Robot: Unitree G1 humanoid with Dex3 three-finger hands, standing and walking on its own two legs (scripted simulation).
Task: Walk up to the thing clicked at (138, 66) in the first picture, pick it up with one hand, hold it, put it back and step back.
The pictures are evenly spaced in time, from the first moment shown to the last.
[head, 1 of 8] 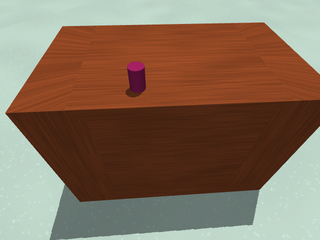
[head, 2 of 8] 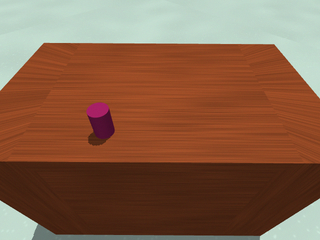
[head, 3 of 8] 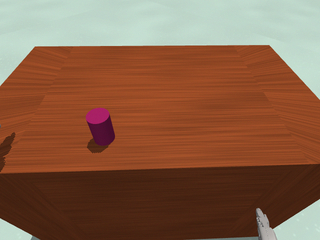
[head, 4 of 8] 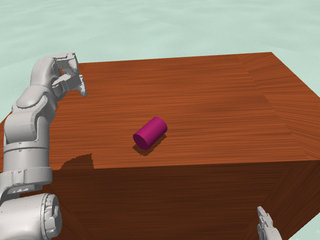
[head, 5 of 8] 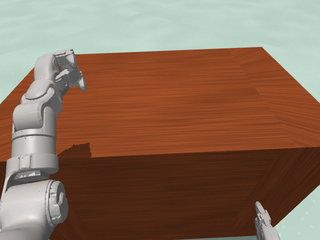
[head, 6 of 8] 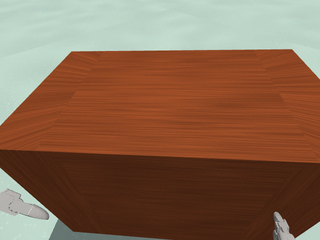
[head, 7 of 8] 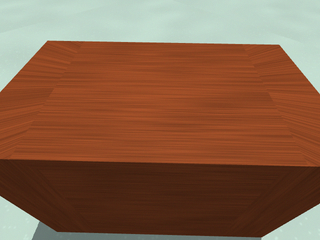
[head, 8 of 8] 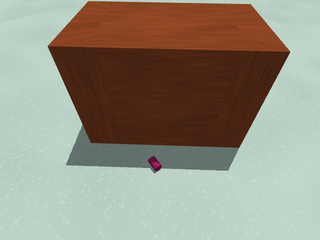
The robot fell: no
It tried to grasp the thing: yes
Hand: left
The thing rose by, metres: 0.01
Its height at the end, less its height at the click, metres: -0.82
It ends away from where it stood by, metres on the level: 0.30
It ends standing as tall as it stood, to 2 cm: no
